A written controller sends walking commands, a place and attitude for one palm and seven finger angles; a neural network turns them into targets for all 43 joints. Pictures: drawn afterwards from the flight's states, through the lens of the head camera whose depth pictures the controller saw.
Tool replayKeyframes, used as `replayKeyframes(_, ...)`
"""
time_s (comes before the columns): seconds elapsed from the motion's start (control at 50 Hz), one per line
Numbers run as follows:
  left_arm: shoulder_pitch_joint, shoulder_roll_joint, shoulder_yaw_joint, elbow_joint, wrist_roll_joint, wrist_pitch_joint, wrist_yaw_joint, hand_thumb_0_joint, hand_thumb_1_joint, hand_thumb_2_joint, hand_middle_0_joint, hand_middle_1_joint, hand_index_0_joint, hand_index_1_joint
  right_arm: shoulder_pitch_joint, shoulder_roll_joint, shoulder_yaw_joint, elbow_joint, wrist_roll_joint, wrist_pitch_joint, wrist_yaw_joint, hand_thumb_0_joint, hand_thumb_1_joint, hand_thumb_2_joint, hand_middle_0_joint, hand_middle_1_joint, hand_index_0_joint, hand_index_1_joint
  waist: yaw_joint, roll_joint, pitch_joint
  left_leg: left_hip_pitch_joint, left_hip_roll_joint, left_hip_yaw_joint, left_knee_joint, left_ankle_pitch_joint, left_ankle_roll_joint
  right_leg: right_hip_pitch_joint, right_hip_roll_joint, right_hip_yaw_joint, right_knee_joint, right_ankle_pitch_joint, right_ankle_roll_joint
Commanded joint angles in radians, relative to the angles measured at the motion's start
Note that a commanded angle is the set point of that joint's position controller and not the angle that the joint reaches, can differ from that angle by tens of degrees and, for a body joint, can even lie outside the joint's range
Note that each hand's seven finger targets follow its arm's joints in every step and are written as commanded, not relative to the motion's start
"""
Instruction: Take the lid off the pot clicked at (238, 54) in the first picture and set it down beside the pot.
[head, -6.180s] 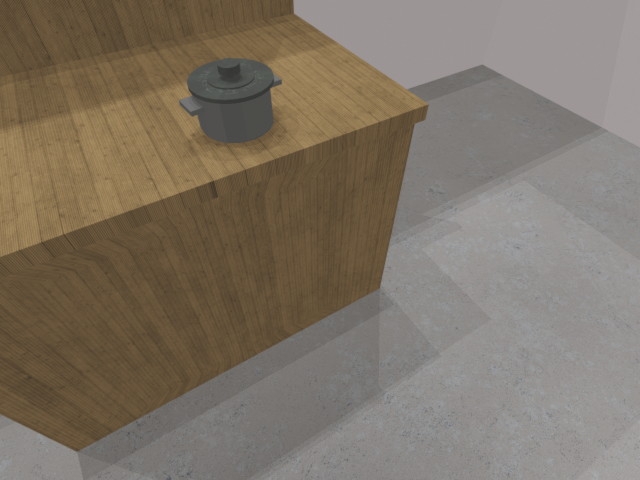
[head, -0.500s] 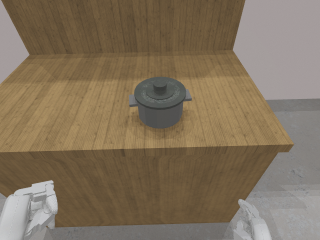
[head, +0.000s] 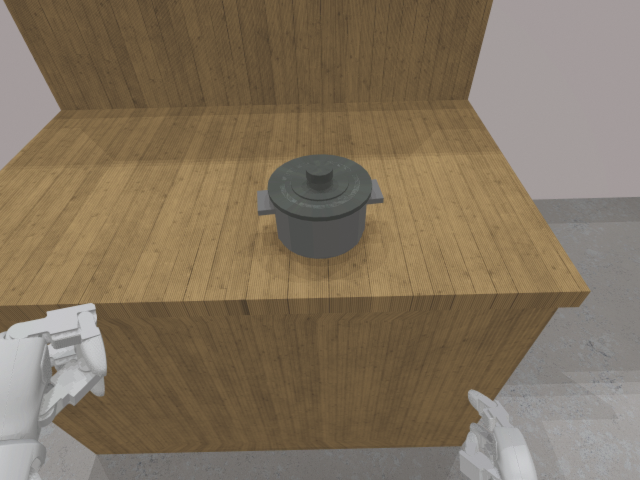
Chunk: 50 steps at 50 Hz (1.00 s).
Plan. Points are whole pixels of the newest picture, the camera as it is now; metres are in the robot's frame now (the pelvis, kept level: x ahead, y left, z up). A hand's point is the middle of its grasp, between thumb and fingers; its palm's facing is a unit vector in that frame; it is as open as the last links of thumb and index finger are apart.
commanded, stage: reach forward and open the fingers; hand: left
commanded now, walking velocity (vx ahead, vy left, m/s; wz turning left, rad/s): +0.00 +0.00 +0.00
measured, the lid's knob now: (319, 172) +0.52 +0.08 +0.13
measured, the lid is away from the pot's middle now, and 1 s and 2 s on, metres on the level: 0.00 0.00 0.00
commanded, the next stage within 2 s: move the open hand above the knob in 1.34 s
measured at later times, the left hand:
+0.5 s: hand (83, 348) +0.18 +0.27 +0.14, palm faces -0.01 -0.10 -1.00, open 3.4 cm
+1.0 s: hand (108, 294) +0.23 +0.25 +0.17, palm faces -0.04 -0.06 -1.00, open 9.0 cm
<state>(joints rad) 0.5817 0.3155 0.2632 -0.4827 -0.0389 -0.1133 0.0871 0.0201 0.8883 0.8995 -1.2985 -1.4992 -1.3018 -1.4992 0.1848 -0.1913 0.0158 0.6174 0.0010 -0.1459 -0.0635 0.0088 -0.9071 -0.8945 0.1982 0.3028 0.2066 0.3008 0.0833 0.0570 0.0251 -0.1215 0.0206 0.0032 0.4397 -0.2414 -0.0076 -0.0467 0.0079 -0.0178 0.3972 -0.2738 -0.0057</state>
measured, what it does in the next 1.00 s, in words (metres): shifts its weight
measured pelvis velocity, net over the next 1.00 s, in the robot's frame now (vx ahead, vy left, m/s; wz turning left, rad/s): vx -0.05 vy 0.00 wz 0.02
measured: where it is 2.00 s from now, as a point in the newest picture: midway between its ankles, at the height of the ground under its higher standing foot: outside the picture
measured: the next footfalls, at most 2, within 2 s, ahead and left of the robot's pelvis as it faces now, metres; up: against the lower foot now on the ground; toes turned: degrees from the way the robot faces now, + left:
none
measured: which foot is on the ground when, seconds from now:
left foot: down 0.00-1.00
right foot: down 0.00-1.00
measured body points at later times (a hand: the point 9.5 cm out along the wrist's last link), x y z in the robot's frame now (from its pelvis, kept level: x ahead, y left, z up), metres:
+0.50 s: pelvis -0.02 +0.00 +0.00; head -0.04 -0.06 +0.44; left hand +0.18 +0.27 +0.20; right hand +0.22 -0.20 -0.09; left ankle +0.00 +0.12 -0.74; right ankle -0.03 -0.11 -0.74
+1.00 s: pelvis -0.05 +0.00 +0.00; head -0.07 -0.06 +0.44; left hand +0.23 +0.25 +0.22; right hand +0.17 -0.21 -0.10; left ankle +0.00 +0.12 -0.74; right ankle -0.03 -0.11 -0.74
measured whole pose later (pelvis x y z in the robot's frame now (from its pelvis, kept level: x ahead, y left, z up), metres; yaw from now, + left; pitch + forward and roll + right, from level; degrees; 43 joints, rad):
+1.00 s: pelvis -0.05 +0.00 +0.00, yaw +1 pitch -4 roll +1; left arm -0.13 0.65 0.01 -0.14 0.74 0.17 -0.32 0.00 -0.26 1.61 -0.93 -0.20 -0.93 -0.20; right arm 0.13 -0.29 0.03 0.60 0.05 0.01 -0.02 0.01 -0.91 -0.89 0.20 0.30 0.20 0.30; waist 0.07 0.13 0.01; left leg -0.22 -0.01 -0.01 0.44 -0.15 0.00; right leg -0.18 -0.02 -0.03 0.49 -0.25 0.00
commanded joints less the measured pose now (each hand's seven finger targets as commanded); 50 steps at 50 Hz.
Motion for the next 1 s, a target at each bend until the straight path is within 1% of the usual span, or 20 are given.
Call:
replayKeyframes(0.0, -0.061, 0.170, 0.141, -0.213, -0.013, -0.071, 0.014, 0.000, 0.900, 0.900, -1.300, -1.500, -1.300, -1.500, -0.147, -0.105, -0.042, -0.173, 0.002, -0.057, -0.003, 0.000, -0.900, -0.900, 0.200, 0.300, 0.200, 0.300, -0.006, -0.010, -0.057, 0.104, -0.005, 0.023, -0.031, 0.230, 0.035, -0.118, -0.008, -0.016, -0.079, 0.228, 0.005)
replayKeyframes(0.06, -0.104, 0.168, 0.131, -0.232, -0.012, -0.082, 0.017, 0.000, 0.900, 0.900, -1.300, -1.500, -1.300, -1.500, -0.140, -0.103, -0.039, -0.168, -0.001, -0.062, -0.006, 0.000, -0.900, -0.900, 0.200, 0.300, 0.200, 0.300, -0.009, 0.010, -0.060, 0.111, -0.006, 0.025, -0.037, 0.221, 0.035, -0.118, -0.013, -0.019, -0.083, 0.215, 0.004)
replayKeyframes(0.08, -0.126, 0.379, 0.090, -0.291, 0.389, 0.028, 0.057, 0.000, 0.868, 0.921, -1.291, -1.465, -1.291, -1.465, -0.151, -0.182, -0.029, -0.194, -0.026, -0.001, 0.012, 0.000, -0.900, -0.900, 0.200, 0.300, 0.200, 0.300, 0.007, 0.072, -0.079, -0.025, -0.023, 0.046, -0.013, 0.271, 0.030, -0.153, 0.001, -0.024, 0.007, 0.243, 0.005)
replayKeyframes(0.1, -0.140, 0.315, 0.089, -0.338, 0.392, 0.089, 0.078, 0.000, 0.836, 0.942, -1.282, -1.429, -1.282, -1.429, -0.189, -0.145, -0.031, -0.236, -0.008, 0.032, 0.030, 0.000, -0.900, -0.900, 0.200, 0.300, 0.200, 0.300, 0.009, 0.096, -0.060, -0.061, -0.020, 0.050, -0.009, 0.290, 0.024, -0.147, -0.003, -0.046, 0.027, 0.243, -0.008)
replayKeyframes(0.12, -0.126, 0.329, 0.081, -0.319, 0.496, 0.134, 0.087, 0.000, 0.804, 0.963, -1.273, -1.394, -1.273, -1.394, -0.171, -0.148, -0.037, -0.230, -0.010, 0.059, 0.041, 0.000, -0.900, -0.900, 0.200, 0.300, 0.200, 0.300, 0.023, 0.112, -0.093, -0.067, -0.019, 0.053, -0.009, 0.285, 0.019, -0.143, 0.001, -0.043, 0.046, 0.211, -0.019)
replayKeyframes(0.16, -0.045, 0.361, 0.087, -0.269, 0.614, 0.218, 0.074, 0.000, 0.740, 1.005, -1.257, -1.323, -1.257, -1.323, -0.198, -0.165, -0.043, -0.240, -0.003, 0.124, 0.058, 0.000, -0.900, -0.900, 0.200, 0.300, 0.200, 0.300, 0.034, 0.051, -0.132, -0.074, -0.023, 0.050, 0.009, 0.291, 0.021, -0.129, 0.011, -0.031, 0.056, 0.218, -0.024)
replayKeyframes(0.22, -0.205, 0.457, 0.071, -0.309, 0.729, 0.283, 0.019, 0.000, 0.645, 1.068, -1.232, -1.216, -1.232, -1.216, -0.245, -0.176, -0.041, -0.265, 0.015, 0.160, 0.068, 0.000, -0.900, -0.900, 0.200, 0.300, 0.200, 0.300, 0.015, 0.037, -0.207, -0.060, -0.028, 0.034, 0.023, 0.260, 0.027, -0.129, 0.005, -0.017, 0.057, 0.200, -0.018)
replayKeyframes(0.28, -0.227, 0.447, 0.012, -0.156, 0.759, 0.320, -0.065, 0.000, 0.549, 1.131, -1.205, -1.110, -1.205, -1.110, -0.245, -0.179, -0.044, -0.238, 0.040, 0.171, 0.061, 0.000, -0.900, -0.900, 0.200, 0.300, 0.200, 0.300, -0.001, -0.038, -0.154, -0.055, -0.032, 0.016, 0.008, 0.212, 0.035, -0.165, 0.001, -0.016, 0.026, 0.169, -0.001)
replayKeyframes(0.34, -0.408, 0.488, -0.023, -0.160, 0.754, 0.304, -0.141, 0.000, 0.452, 1.194, -1.177, -1.003, -1.177, -1.003, -0.268, -0.175, -0.041, -0.232, 0.050, 0.144, 0.049, 0.000, -0.900, -0.900, 0.200, 0.300, 0.200, 0.300, -0.012, -0.019, -0.171, -0.026, -0.038, -0.002, -0.007, 0.187, 0.042, -0.163, -0.001, -0.022, 0.017, 0.145, 0.006)
replayKeyframes(0.4, -0.450, 0.555, 0.013, -0.122, 0.768, 0.300, -0.202, 0.000, 0.355, 1.257, -1.147, -0.897, -1.147, -0.897, -0.294, -0.171, -0.032, -0.232, 0.051, 0.116, 0.044, 0.000, -0.900, -0.900, 0.200, 0.300, 0.200, 0.300, 0.002, -0.017, -0.183, -0.007, -0.050, -0.011, -0.007, 0.215, 0.045, -0.143, 0.007, -0.016, 0.012, 0.185, 0.003)
replayKeyframes(0.46, -0.567, 0.573, -0.008, -0.005, 0.777, 0.295, -0.259, 0.000, 0.258, 1.320, -1.114, -0.790, -1.114, -0.790, -0.268, -0.178, -0.026, -0.201, 0.045, 0.124, 0.034, 0.000, -0.900, -0.900, 0.200, 0.300, 0.200, 0.300, -0.008, -0.024, -0.133, -0.023, -0.055, -0.004, -0.031, 0.192, 0.045, -0.153, 0.002, -0.027, -0.011, 0.163, 0.010)
replayKeyframes(0.52, -0.640, 0.581, -0.022, 0.010, 0.773, 0.290, -0.306, 0.000, 0.162, 1.383, -1.080, -0.684, -1.080, -0.684, -0.276, -0.174, -0.018, -0.209, 0.044, 0.115, 0.039, 0.000, -0.900, -0.900, 0.200, 0.300, 0.200, 0.300, -0.006, -0.005, -0.168, -0.008, -0.063, 0.000, -0.033, 0.197, 0.045, -0.132, 0.001, -0.029, -0.012, 0.166, 0.008)
replayKeyframes(0.6, -0.717, 0.578, -0.037, 0.023, 0.775, 0.287, -0.337, 0.000, 0.037, 1.467, -1.033, -0.542, -1.033, -0.542, -0.293, -0.171, -0.018, -0.224, 0.049, 0.101, 0.045, 0.000, -0.900, -0.900, 0.200, 0.300, 0.200, 0.300, -0.010, 0.036, -0.168, 0.015, -0.064, -0.006, -0.037, 0.165, 0.044, -0.152, 0.015, -0.021, -0.015, 0.124, 0.003)
replayKeyframes(0.64, -0.766, 0.612, -0.022, 0.076, 0.783, 0.284, -0.348, 0.000, -0.024, 1.509, -1.010, -0.471, -1.010, -0.471, -0.269, -0.176, -0.019, -0.206, 0.045, 0.109, 0.041, 0.000, -0.900, -0.900, 0.200, 0.300, 0.200, 0.300, -0.006, -0.015, -0.171, -0.002, -0.063, -0.001, -0.052, 0.145, 0.044, -0.137, 0.010, -0.024, -0.027, 0.098, 0.008)
replayKeyframes(0.74, -0.889, 0.606, -0.047, 0.092, 0.782, 0.275, -0.363, 0.000, -0.177, 1.582, -0.951, -0.294, -0.951, -0.294, -0.280, -0.175, -0.017, -0.216, 0.051, 0.100, 0.046, 0.000, -0.900, -0.900, 0.200, 0.300, 0.200, 0.300, -0.001, 0.022, -0.191, 0.001, -0.069, -0.003, -0.062, 0.117, 0.042, -0.134, 0.008, -0.022, -0.023, 0.055, 0.003)
replayKeyframes(0.8, -0.890, 0.590, -0.055, 0.156, 0.786, 0.283, -0.367, 0.000, -0.268, 1.623, -0.916, -0.187, -0.916, -0.187, -0.278, -0.178, -0.017, -0.222, 0.053, 0.094, 0.048, 0.000, -0.900, -0.900, 0.200, 0.300, 0.200, 0.300, -0.009, 0.016, -0.171, -0.002, -0.071, 0.000, -0.052, 0.097, 0.043, -0.160, 0.016, -0.020, -0.021, 0.037, 0.001)
replayKeyframes(0.86, -0.973, 0.620, -0.053, 0.168, 0.794, 0.276, -0.369, 0.000, -0.359, 1.667, -0.882, -0.081, -0.882, -0.081, -0.270, -0.184, -0.017, -0.209, 0.047, 0.097, 0.042, 0.000, -0.900, -0.900, 0.200, 0.300, 0.200, 0.300, 0.001, -0.005, -0.180, -0.017, -0.071, 0.001, -0.069, 0.075, 0.045, -0.147, 0.010, -0.019, -0.026, 0.010, 0.003)
replayKeyframes(0.9, -0.989, 0.610, -0.053, 0.173, 0.793, 0.278, -0.366, 0.000, -0.358, 1.659, -0.881, -0.081, -0.881, -0.081, -0.272, -0.183, -0.017, -0.219, 0.054, 0.087, 0.046, 0.000, -0.900, -0.900, 0.200, 0.300, 0.200, 0.300, -0.006, 0.019, -0.194, -0.001, -0.074, 0.002, -0.054, 0.082, 0.044, -0.156, 0.014, -0.015, -0.016, 0.013, -0.001)
replayKeyframes(0.92, -1.015, 0.610, -0.069, 0.193, 0.800, 0.280, -0.373, 0.000, -0.357, 1.656, -0.880, -0.081, -0.880, -0.081, -0.267, -0.181, -0.012, -0.208, 0.049, 0.091, 0.046, 0.000, -0.900, -0.900, 0.200, 0.300, 0.200, 0.300, 0.000, -0.003, -0.204, -0.016, -0.075, 0.004, -0.068, 0.077, 0.043, -0.139, 0.006, -0.021, -0.019, 0.005, 0.001)
replayKeyframes(0.98, -1.061, 0.590, -0.090, 0.221, 0.797, 0.286, -0.375, 0.000, -0.356, 1.651, -0.879, -0.081, -0.879, -0.081, -0.266, -0.185, -0.015, -0.206, 0.055, 0.092, 0.043, 0.000, -0.900, -0.900, 0.200, 0.300, 0.200, 0.300, -0.005, -0.011, -0.165, -0.023, -0.073, 0.008, -0.070, 0.059, 0.043, -0.166, 0.007, -0.018, -0.025, -0.006, 0.004)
